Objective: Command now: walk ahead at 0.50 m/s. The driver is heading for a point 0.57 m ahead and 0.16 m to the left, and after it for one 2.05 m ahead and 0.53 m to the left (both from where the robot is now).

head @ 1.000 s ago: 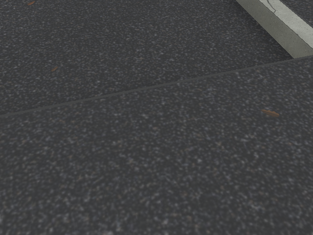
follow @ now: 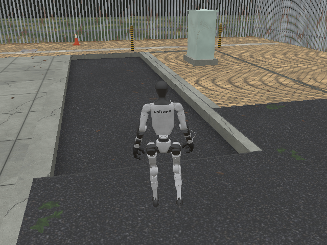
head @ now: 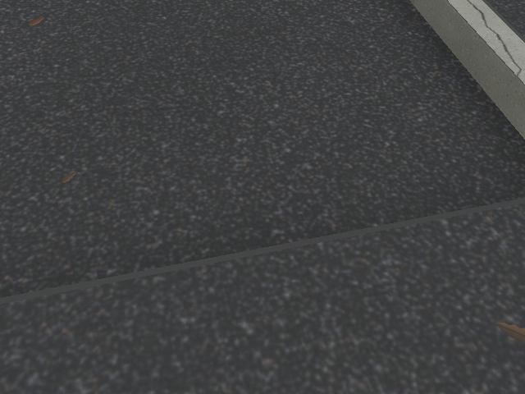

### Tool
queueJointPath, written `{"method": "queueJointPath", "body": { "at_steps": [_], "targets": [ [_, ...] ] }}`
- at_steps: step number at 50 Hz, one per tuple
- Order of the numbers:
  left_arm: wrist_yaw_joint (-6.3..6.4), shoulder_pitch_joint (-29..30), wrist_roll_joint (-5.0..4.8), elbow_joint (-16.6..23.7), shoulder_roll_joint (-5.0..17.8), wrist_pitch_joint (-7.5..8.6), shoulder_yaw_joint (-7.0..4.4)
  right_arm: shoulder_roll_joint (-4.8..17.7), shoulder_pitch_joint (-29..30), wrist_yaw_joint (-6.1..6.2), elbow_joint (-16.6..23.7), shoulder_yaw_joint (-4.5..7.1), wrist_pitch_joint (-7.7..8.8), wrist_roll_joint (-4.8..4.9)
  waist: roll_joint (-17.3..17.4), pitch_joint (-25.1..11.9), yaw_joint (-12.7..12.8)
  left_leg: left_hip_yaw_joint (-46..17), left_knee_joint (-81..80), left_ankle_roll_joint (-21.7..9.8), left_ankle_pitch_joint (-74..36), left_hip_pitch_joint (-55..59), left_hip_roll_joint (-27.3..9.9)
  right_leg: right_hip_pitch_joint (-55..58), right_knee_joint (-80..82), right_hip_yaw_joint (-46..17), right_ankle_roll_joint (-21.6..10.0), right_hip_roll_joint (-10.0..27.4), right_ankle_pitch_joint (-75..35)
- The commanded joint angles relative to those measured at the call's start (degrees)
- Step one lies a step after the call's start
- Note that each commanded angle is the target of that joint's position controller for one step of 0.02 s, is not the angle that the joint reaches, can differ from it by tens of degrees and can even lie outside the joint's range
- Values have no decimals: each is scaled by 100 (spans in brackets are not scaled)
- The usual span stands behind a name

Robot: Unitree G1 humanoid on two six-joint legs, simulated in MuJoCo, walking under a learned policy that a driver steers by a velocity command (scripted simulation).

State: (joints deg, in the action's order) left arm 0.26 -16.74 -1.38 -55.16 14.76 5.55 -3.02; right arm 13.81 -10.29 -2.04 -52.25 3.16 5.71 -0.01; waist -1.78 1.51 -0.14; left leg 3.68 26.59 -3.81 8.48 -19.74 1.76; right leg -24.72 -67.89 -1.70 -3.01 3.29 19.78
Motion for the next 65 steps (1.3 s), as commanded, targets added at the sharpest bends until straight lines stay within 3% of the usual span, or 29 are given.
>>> {"method": "queueJointPath", "body": {
  "at_steps": [1,4,10,15,18,20,21,22,23,24,25,26,27,29,34,41,43,45,47,48,49,50,51,52,53,54,56,60,65],
  "targets": [
    [60,-295,33,263,303,-58,-137,440,-98,-24,147,66,96,-50,702,-359,128,-1620,-1752,-897,-349,806,-1415,-817,120,-216,-30,550,-564],
    [90,123,82,422,342,-135,-183,687,-436,78,-18,117,111,-41,525,-92,108,-1289,-1964,-981,-900,829,-1397,-1312,770,-168,124,607,-1186],
    [1,1273,85,759,175,-85,-143,741,-988,226,-218,96,27,24,507,109,-215,-814,-2015,-751,-1088,1320,-1241,-1571,2663,14,230,420,-2611],
    [-132,2124,36,1079,156,-20,-74,778,-1536,239,-479,121,-69,88,449,412,-493,-923,-1703,-799,-1094,2020,-1466,-1679,3516,111,199,211,-2326],
    [-224,2100,17,1170,283,90,-92,892,-1517,291,-504,184,-169,116,558,361,-328,-1179,-1245,-740,-1493,2269,-1648,-1261,3916,91,86,57,-1802],
    [-201,1299,27,976,546,141,-220,968,-1256,308,-427,213,-225,125,683,-103,176,-1137,-456,-593,-2753,2092,-1485,108,4143,321,-71,-251,-1630],
    [-157,311,72,693,854,159,-365,806,-1155,296,-357,154,-227,105,585,-772,601,-910,654,-408,-2917,1573,-1124,1610,4023,243,-270,-150,-1838],
    [-86,-760,181,547,1347,148,-479,529,-1151,286,-162,49,-214,0,-142,-1781,907,-590,2572,-158,-1083,318,-612,3451,3871,-1092,-649,1115,-1890],
    [-126,-889,184,448,1476,100,-476,-179,-1968,255,-181,-117,-104,122,-1687,-2537,484,-710,4264,106,2486,-1607,191,4951,4602,-3545,-1410,2292,-1024],
    [-119,-710,150,542,864,87,-320,550,-1641,254,-236,59,-45,256,-976,-2108,632,-1283,4887,69,2462,-2050,-151,4475,4876,-3504,-1170,2088,-464],
    [-92,-232,129,623,609,87,-239,769,-1148,267,-60,144,-37,315,-706,-1275,559,-1111,4961,33,1961,-2322,-407,3660,4978,-2558,-886,1932,-572],
    [-102,178,138,664,488,88,-194,680,-929,301,-26,159,-69,288,-274,-849,380,-1004,4762,51,1461,-2098,-666,2838,5183,-1901,-748,1692,-902],
    [-112,426,162,650,344,93,-166,592,-838,322,-12,206,-124,230,-261,-517,242,-988,4471,54,1132,-1897,-814,2236,5409,-1360,-667,1471,-1078],
    [-107,516,233,555,221,111,-159,306,-1102,301,-36,223,-293,242,-476,-328,13,-973,4246,54,821,-1430,-977,1641,5727,-701,-645,1251,-1266],
    [9,344,255,371,515,135,-283,259,-523,304,337,274,-496,159,-155,100,-28,-1092,3442,138,-56,-2153,-1040,1633,6032,116,-748,1329,-1824],
    [128,-90,152,215,729,-19,-367,124,631,36,821,155,-449,116,-61,462,323,-394,1668,70,-942,-2103,-909,2118,5877,1147,-546,1319,-2108],
    [147,-47,98,222,831,-115,-398,153,850,-32,1007,155,-464,85,-106,557,314,-152,1337,4,-626,-1961,-772,2315,5472,1344,-461,1373,-3065],
    [181,93,4,279,1025,-210,-449,326,650,-68,1113,238,-487,50,-309,254,114,169,1219,-124,-122,-1339,-430,2486,4732,1471,-310,1387,-4816],
    [215,400,-113,364,1169,-276,-473,797,-519,-90,916,478,-416,76,-223,-463,-550,352,557,-373,-559,222,63,2413,3168,1575,-8,1106,-5476],
    [195,283,-43,391,1065,-241,-431,1262,-1156,41,788,661,-422,54,229,-893,-810,-191,249,-617,-1964,1513,-115,1609,1628,1635,361,776,-4133],
    [157,-98,386,571,278,-184,-218,1871,-1023,156,839,723,-467,19,1768,-1301,-125,-2100,709,-1198,-4523,2903,-1425,-181,-436,1408,698,-104,1563],
    [83,-470,233,694,379,-69,-168,1824,-945,60,1174,635,-398,-42,1690,-2733,-140,-4384,29,-2330,-3707,3700,-2382,-982,-1740,0,777,-578,2401],
    [70,254,-30,817,737,-37,-254,1431,-888,0,1253,534,-383,2,751,-2493,-438,-3920,-319,-2032,-3167,3457,-2156,-1301,-1802,-383,638,-335,1882],
    [118,555,-58,925,695,-53,-239,1208,-563,-6,1247,475,-362,77,511,-1713,-325,-3253,-383,-1716,-2628,2769,-1906,-1560,-1436,-290,538,-181,1349],
    [221,591,61,823,704,-114,-259,1030,-193,16,1301,423,-349,104,125,-1185,-145,-2812,-451,-1452,-2567,1929,-1651,-1413,-1072,-303,553,28,886],
    [275,481,126,795,805,-211,-309,865,36,49,1340,370,-362,65,193,-1010,42,-2482,-504,-1353,-2738,1304,-1530,-1071,-814,-338,551,164,608],
    [307,276,122,799,798,-398,-340,751,102,52,1373,314,-343,-67,351,-995,234,-2253,-617,-1256,-2894,703,-1410,-551,-467,-347,508,204,444],
    [372,468,157,875,678,-556,-306,868,-22,155,1333,309,-325,-80,505,-1007,180,-1947,-741,-1171,-2727,575,-1276,-610,153,-337,549,134,-11],
    [342,994,188,1083,528,-664,-221,666,135,300,1352,173,-484,-107,648,-812,46,-2029,-1024,-856,-541,646,-1083,-616,1506,-481,602,265,-614]
  ]
}}
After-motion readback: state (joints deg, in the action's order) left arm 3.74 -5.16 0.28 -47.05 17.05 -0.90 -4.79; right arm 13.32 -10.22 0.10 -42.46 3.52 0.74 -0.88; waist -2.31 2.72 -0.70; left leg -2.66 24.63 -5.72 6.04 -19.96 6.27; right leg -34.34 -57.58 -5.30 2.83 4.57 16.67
